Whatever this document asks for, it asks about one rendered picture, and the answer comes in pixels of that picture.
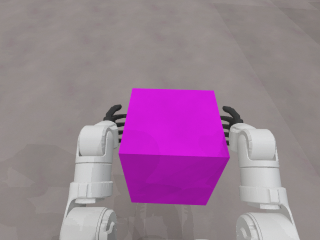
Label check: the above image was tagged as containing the carton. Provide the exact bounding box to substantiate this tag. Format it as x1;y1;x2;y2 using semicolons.
118;88;230;206

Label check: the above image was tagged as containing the left robot hand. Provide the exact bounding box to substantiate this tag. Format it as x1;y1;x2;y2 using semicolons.
103;104;127;143

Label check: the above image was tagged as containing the robot right forearm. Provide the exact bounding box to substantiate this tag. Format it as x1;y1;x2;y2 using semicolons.
228;123;300;240

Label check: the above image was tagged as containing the robot right upper arm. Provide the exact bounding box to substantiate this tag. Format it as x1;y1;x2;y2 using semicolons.
236;212;299;240

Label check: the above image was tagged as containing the right robot hand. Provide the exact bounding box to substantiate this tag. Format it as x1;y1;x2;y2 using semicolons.
220;106;244;146

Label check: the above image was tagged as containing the robot left upper arm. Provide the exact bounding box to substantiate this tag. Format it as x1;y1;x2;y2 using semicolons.
60;207;117;240

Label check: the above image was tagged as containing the robot left forearm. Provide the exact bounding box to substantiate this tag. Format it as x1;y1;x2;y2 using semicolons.
59;120;119;240

